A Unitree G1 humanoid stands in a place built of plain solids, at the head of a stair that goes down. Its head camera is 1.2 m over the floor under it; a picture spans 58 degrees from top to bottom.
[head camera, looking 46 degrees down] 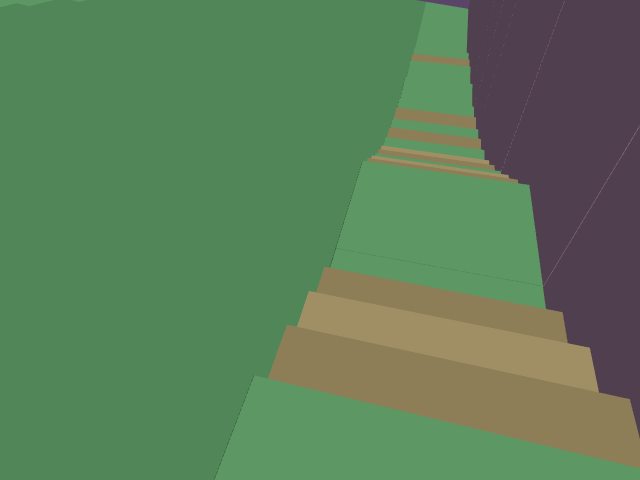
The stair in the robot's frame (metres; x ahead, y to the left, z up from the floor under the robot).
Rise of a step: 0.17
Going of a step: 0.30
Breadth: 1.17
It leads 14 degrees to the right of straight ahead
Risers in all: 4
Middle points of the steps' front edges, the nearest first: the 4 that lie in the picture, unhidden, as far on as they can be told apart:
0.46 -0.37 0.00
0.75 -0.44 -0.17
1.04 -0.51 -0.34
1.32 -0.59 -0.51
